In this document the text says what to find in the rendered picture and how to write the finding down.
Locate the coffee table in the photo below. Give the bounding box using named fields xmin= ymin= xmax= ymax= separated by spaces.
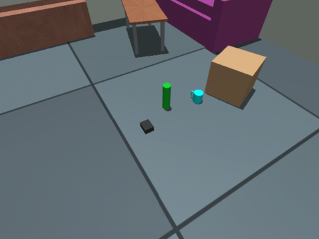
xmin=121 ymin=0 xmax=168 ymax=55

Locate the sofa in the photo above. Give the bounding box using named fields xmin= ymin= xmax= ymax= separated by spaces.
xmin=155 ymin=0 xmax=273 ymax=53

